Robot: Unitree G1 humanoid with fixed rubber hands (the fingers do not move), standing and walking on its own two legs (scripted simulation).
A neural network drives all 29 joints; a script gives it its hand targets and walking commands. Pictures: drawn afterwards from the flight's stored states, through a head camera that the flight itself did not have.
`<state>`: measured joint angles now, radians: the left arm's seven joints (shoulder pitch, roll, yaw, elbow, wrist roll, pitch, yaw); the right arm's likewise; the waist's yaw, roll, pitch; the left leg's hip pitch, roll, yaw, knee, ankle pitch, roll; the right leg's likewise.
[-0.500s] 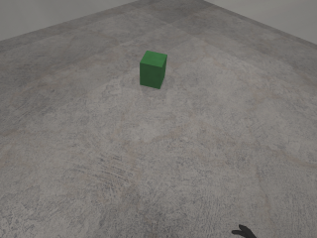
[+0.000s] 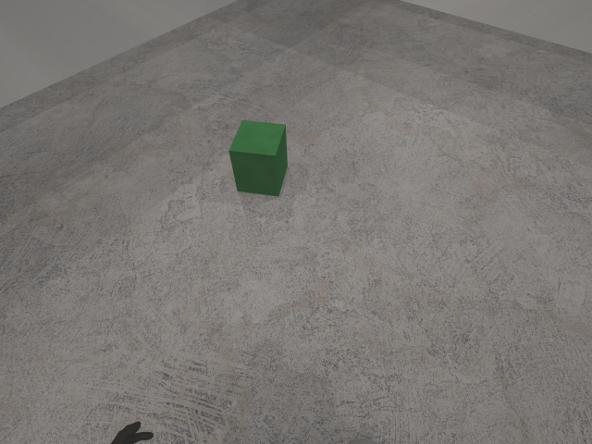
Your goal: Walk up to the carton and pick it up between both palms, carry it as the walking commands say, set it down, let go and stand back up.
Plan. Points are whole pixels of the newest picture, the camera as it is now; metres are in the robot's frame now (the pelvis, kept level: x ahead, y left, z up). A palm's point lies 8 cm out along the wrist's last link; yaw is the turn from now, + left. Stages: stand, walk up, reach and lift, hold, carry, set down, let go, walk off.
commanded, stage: walk up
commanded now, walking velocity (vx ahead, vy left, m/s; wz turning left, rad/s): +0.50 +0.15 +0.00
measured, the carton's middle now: (260, 158) +1.32 +0.10 -0.64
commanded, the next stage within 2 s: none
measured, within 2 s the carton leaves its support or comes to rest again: neither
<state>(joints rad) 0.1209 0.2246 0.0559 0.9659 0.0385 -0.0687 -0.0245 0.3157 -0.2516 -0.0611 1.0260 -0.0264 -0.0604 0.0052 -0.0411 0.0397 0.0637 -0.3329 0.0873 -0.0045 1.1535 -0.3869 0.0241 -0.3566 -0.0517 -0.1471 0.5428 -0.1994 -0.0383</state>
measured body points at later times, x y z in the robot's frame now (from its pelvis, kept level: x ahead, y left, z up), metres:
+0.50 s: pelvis +0.26 +0.08 +0.00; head +0.29 +0.10 +0.45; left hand +0.22 +0.33 -0.16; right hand +0.38 -0.16 -0.13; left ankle +0.31 +0.18 -0.73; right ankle +0.12 -0.08 -0.65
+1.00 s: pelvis +0.52 +0.02 -0.01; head +0.56 +0.00 +0.44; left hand +0.67 +0.26 -0.13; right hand +0.45 -0.21 -0.17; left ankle +0.36 +0.17 -0.66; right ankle +0.60 -0.07 -0.73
